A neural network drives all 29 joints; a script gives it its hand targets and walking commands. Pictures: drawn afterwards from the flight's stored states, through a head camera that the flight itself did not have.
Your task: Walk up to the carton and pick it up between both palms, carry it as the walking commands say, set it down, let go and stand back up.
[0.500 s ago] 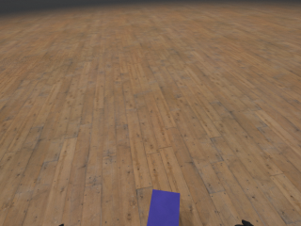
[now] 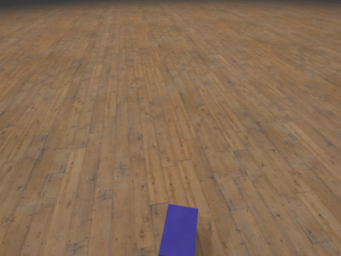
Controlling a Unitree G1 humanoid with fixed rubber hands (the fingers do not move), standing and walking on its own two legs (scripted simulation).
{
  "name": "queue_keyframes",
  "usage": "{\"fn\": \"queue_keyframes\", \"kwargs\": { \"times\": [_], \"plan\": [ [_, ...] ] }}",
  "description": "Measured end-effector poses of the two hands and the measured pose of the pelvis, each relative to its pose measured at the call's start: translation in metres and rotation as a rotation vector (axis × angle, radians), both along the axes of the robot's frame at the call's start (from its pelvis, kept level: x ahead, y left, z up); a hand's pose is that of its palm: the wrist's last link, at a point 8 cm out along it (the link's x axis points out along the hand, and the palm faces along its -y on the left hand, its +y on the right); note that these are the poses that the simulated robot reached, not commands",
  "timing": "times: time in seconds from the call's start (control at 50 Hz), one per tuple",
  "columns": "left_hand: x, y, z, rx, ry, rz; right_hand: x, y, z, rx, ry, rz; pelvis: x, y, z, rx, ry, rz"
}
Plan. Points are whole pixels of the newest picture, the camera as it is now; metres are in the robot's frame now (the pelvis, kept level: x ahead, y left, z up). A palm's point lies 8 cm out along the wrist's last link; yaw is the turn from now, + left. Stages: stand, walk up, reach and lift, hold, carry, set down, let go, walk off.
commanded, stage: stand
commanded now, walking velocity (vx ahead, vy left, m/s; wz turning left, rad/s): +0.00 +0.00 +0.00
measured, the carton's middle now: (179, 240) +0.46 -0.04 -0.65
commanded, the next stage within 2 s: none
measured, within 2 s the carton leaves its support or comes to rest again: neither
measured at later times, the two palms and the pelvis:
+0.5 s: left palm out of the picture +0.04 +0.30 -0.10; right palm out of the picture +0.05 -0.27 -0.10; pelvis -0.02 +0.02 +0.00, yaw -1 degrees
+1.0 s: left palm out of the picture +0.06 +0.30 -0.10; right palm out of the picture +0.06 -0.26 -0.11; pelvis -0.01 +0.02 +0.00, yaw -1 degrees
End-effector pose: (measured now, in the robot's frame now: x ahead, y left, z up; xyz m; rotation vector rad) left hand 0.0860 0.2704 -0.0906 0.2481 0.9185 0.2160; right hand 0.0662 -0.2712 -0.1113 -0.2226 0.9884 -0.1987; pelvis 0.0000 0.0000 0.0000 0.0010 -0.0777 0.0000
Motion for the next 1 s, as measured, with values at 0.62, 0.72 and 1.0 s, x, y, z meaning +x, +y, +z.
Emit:
{"fn": "queue_keyframes", "kwargs": {
  "times": [0.62,0.72,1.0],
  "plan": [
    [-0.042,0.030,-0.015,-0.006,0.123,0.001,-0.007,0.010,0.011,-0.042,0.004,0.011,-0.018,0.020,0.002,-0.006,-0.003,-0.016],
    [-0.039,0.031,-0.014,-0.004,0.130,0.001,-0.004,0.012,0.009,-0.037,0.015,0.008,-0.016,0.022,0.002,-0.001,-0.006,-0.018],
    [-0.026,0.033,-0.007,0.026,0.155,-0.014,-0.008,0.007,0.002,-0.023,0.062,-0.009,-0.011,0.020,0.004,0.000,0.001,-0.019]
  ]
}}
